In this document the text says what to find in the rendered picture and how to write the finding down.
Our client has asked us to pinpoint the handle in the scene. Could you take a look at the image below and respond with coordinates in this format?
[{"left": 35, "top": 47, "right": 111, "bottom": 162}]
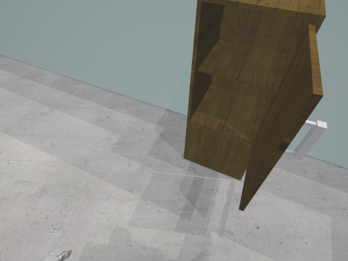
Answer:
[{"left": 284, "top": 120, "right": 327, "bottom": 160}]

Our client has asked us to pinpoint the cupboard door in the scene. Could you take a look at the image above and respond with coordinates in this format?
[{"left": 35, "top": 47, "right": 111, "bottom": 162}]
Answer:
[{"left": 239, "top": 24, "right": 324, "bottom": 211}]

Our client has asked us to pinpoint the left robot hand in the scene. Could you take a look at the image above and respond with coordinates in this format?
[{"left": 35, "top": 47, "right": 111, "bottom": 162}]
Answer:
[{"left": 43, "top": 248, "right": 72, "bottom": 261}]

